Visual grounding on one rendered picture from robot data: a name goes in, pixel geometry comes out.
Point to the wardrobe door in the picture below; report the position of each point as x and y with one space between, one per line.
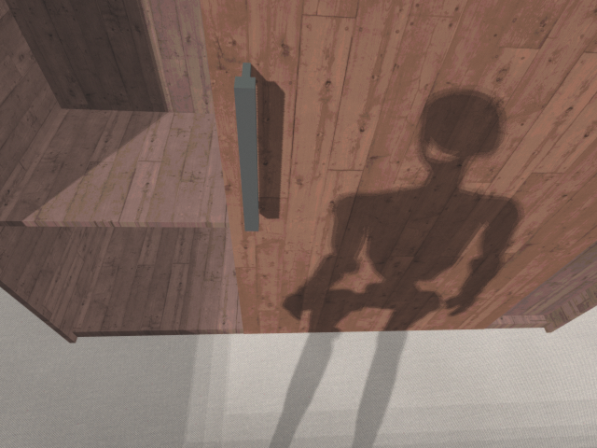
572 279
422 164

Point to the handle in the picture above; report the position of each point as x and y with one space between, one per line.
246 116

